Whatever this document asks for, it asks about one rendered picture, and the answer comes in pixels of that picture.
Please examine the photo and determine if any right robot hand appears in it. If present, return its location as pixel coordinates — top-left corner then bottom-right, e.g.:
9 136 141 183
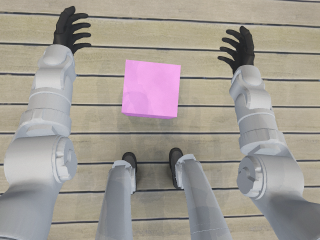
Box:
217 26 255 75

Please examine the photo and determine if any left robot hand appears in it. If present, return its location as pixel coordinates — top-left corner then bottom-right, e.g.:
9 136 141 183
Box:
53 6 92 56

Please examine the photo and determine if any carton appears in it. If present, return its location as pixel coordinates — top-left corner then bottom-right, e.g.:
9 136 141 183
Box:
121 59 181 119

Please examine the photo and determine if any right robot forearm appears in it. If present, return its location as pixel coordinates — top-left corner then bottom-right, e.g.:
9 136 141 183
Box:
229 65 305 191

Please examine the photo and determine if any left robot forearm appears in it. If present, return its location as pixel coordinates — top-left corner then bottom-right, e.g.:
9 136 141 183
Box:
3 44 76 183

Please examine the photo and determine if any left robot upper arm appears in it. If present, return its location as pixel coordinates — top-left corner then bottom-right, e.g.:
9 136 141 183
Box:
0 134 78 240

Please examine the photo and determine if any robot left shin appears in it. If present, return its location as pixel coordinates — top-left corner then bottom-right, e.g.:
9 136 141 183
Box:
107 160 131 178

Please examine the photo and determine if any left robot thigh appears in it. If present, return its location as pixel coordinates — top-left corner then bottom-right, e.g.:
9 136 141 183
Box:
95 165 136 240

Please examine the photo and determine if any right robot upper arm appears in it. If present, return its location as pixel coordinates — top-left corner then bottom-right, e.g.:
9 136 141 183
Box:
236 153 320 240

